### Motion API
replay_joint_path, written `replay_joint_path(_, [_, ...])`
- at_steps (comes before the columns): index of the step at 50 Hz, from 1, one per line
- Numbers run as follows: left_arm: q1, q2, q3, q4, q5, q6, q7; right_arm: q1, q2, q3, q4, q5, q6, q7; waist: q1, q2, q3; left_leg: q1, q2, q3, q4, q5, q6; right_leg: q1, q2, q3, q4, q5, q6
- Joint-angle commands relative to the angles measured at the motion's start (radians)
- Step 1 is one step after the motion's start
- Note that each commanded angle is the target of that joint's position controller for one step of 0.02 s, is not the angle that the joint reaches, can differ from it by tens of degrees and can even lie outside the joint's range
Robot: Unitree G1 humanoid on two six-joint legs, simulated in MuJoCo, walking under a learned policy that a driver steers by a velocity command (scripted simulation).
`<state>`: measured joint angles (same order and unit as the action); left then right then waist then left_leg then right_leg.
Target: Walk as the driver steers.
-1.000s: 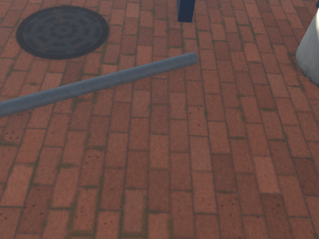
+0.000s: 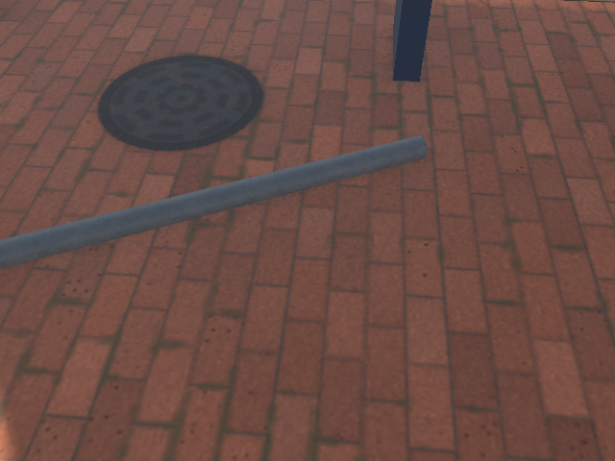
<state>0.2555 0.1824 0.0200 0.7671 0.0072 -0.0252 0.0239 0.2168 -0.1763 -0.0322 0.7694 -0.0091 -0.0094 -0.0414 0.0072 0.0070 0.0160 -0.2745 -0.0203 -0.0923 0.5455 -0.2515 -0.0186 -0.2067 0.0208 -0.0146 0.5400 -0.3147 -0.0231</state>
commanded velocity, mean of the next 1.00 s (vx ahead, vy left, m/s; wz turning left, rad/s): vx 0.00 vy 0.00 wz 0.00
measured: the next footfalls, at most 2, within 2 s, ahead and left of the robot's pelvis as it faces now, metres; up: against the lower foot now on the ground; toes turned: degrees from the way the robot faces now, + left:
left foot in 1.44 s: +0.12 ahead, +0.14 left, +0.00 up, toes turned +1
right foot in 1.94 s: +0.48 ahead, -0.11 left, +0.00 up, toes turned -13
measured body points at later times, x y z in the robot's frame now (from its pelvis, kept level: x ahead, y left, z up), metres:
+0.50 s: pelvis +0.00 -0.01 +0.01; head +0.01 -0.01 +0.46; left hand +0.06 +0.23 -0.14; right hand +0.06 -0.26 -0.14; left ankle +0.03 +0.13 -0.73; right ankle -0.01 -0.11 -0.73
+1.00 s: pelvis +0.01 -0.02 +0.01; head +0.02 -0.02 +0.46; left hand +0.01 +0.22 -0.14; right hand +0.02 -0.26 -0.15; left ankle +0.03 +0.13 -0.73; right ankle -0.01 -0.11 -0.73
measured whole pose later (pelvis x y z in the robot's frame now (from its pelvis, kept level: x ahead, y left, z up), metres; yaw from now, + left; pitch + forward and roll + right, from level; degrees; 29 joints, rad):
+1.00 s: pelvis +0.01 -0.02 +0.01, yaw +0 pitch -1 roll +0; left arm 0.32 0.18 -0.01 1.04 0.00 -0.02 0.02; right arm 0.26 -0.19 -0.01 1.09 0.00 0.00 -0.06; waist 0.01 0.01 0.02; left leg -0.21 0.01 -0.10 0.42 -0.20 -0.04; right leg -0.15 0.05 -0.01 0.42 -0.26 -0.05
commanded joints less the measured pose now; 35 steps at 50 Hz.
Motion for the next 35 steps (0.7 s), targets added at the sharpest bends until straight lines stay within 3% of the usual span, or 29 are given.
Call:
replay_joint_path(1, [0.006,0.088,0.02,-0.046,-0.001,-0.014,0.004,-0.006,-0.092,-0.023,-0.043,0.001,-0.011,-0.005,-0.002,-0.001,-0.02,0.059,0.04,-0.047,-0.071,0.154,0.038,-0.061,-0.062,0.077,-0.12,0.112,-0.038])
replay_joint_path(21, [0.06,0.099,0.009,0.094,-0.003,-0.012,0.007,0.038,-0.108,-0.023,0.134,0.006,-0.003,-0.021,0.002,-0.009,0.013,0.076,0.04,-0.03,-0.122,0.159,0.022,-0.031,-0.065,0.09,-0.186,0.128,-0.053])
replay_joint_path(35, [0.093,0.098,-0.006,0.196,-0.004,-0.006,0.004,0.067,-0.104,-0.01,0.247,0.008,0.0,-0.021,0.005,-0.008,0.027,0.078,0.041,-0.013,-0.155,0.165,0.017,0.0,-0.061,0.089,-0.215,0.174,-0.055])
